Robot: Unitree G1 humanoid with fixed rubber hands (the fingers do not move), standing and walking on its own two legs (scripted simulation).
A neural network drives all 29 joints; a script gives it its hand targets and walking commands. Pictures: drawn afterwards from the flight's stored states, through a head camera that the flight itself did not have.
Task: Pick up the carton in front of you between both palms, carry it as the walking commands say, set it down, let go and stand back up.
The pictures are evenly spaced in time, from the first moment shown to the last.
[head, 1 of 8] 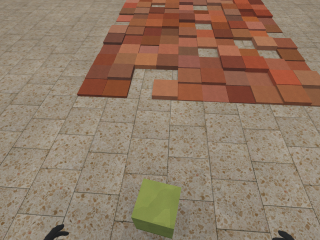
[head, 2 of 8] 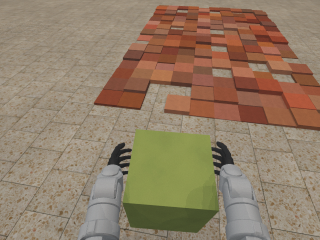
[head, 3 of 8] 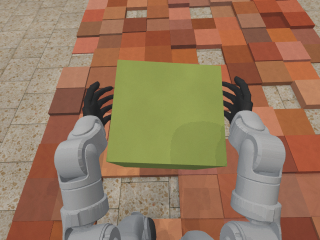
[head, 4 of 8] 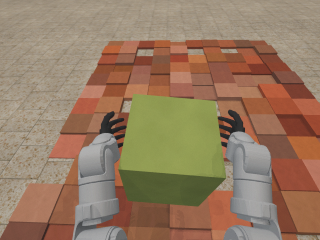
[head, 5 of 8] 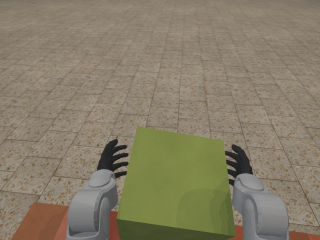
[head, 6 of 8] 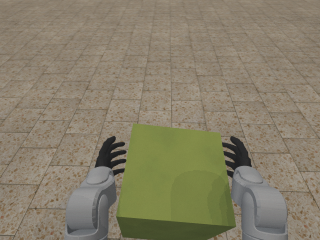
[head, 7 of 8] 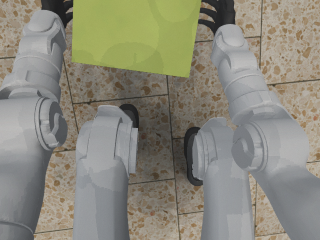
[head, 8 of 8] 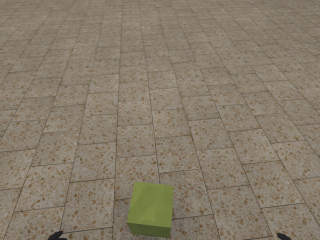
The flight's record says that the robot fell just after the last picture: no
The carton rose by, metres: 0.76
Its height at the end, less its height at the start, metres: +0.00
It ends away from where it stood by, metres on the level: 7.33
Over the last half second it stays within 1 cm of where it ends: yes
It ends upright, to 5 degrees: yes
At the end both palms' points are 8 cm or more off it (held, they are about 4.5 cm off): yes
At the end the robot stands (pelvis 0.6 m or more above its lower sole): yes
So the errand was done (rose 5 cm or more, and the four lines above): yes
